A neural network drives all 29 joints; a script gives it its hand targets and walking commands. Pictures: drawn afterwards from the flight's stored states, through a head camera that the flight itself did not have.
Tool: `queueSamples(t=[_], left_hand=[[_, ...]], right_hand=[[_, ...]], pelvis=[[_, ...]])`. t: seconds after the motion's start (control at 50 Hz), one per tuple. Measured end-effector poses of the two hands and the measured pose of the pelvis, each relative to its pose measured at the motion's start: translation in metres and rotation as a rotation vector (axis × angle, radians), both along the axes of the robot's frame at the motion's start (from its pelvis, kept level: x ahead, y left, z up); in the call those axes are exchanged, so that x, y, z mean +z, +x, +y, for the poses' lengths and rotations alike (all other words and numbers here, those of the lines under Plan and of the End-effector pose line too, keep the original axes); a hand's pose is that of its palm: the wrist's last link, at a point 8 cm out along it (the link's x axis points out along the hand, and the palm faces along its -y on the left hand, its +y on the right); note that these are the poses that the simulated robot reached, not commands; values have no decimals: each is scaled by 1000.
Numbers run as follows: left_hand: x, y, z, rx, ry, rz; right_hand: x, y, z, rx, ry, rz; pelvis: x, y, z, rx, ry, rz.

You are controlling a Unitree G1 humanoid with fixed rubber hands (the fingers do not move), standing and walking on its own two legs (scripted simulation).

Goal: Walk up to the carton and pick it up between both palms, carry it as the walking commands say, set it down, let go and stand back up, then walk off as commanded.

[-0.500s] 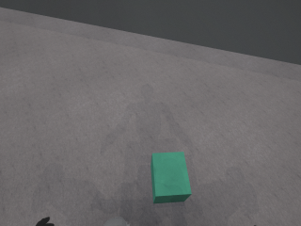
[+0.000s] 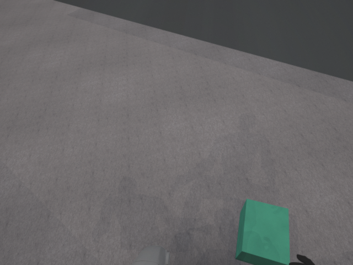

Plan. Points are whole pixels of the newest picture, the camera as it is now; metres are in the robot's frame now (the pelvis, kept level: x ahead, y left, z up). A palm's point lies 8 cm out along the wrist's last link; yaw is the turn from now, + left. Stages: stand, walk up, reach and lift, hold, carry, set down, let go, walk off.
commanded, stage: walk off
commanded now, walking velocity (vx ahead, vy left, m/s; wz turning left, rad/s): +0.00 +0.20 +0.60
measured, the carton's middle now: (260, 234) +0.34 -0.33 -0.67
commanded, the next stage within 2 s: none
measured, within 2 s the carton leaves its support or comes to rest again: neither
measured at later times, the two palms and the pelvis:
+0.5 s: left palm out of the picture +0.02 +0.45 -0.12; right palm out of the picture +0.15 -0.09 -0.13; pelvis -0.01 +0.15 -0.01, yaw +17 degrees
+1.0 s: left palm out of the picture -0.23 +0.53 -0.13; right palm (141, 235) +0.21 +0.13 -0.12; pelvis -0.07 +0.26 -0.02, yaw +36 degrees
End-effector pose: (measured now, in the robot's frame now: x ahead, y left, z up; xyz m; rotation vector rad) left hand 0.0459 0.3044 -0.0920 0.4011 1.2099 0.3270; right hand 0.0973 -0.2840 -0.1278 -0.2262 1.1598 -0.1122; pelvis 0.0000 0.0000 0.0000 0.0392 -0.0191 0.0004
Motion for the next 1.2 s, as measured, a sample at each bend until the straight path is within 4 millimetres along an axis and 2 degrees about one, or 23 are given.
queueSamples(t=[0.08,0.16,0.22,0.28,0.4,0.5,0.56,0.6,0.64,0.72,0.82,0.86,0.92,0.98,1.02,1.06,1.14,1.2], left_hand=[[-4,-20,26,59,-16,5],[-20,-39,63,123,-47,8],[-43,-51,99,158,-67,12],[-50,-50,119,201,-90,11],[-42,-27,131,200,-130,-63],[-33,-24,142,228,-119,-112],[-26,-32,147,263,-98,-133],[-23,-46,150,296,-73,-141],[-17,-70,154,335,-46,-123],[-3,-129,164,439,-12,-58],[1,-180,177,523,-10,-23],[-3,-198,183,553,-20,-16],[-13,-228,198,604,-45,-7],[-32,-261,220,657,-71,-6],[-46,-279,236,677,-86,4],[-50,-285,246,707,-104,-1],[-46,-277,263,711,-124,-61],[-43,-275,272,716,-127,-91]], right_hand=[[4,25,29,59,4,-13],[8,62,78,143,-16,-64],[8,83,116,198,-55,-109],[12,78,143,226,-68,-87],[17,57,169,228,-97,-23],[2,48,194,263,-56,9],[-10,45,209,292,-19,36],[-20,46,218,314,5,50],[-23,50,230,348,19,59],[-13,71,253,442,22,42],[-3,90,284,506,24,18],[0,96,306,542,28,3],[5,105,350,609,27,-43],[9,112,399,673,7,-107],[10,109,423,706,-11,-132],[15,97,436,723,-26,-121],[22,72,442,724,-78,-76],[20,59,450,729,-80,-59]], pelvis=[[-1,1,23,51,5,2],[-9,3,56,103,-7,9],[-23,5,86,143,-16,13],[-21,3,105,174,-29,22],[-10,-2,135,242,-44,27],[-11,-7,153,300,-37,20],[-13,-9,159,337,-28,15],[-15,-10,162,363,-19,16],[-14,-12,166,399,-22,9],[-3,-19,177,461,-14,7],[1,-30,197,524,5,10],[0,-36,208,548,7,12],[-5,-47,228,584,-1,15],[-15,-61,255,623,-19,16],[-23,-71,270,646,-20,16],[-20,-79,280,666,-36,17],[-10,-92,296,711,-57,15],[-8,-101,307,745,-58,13]])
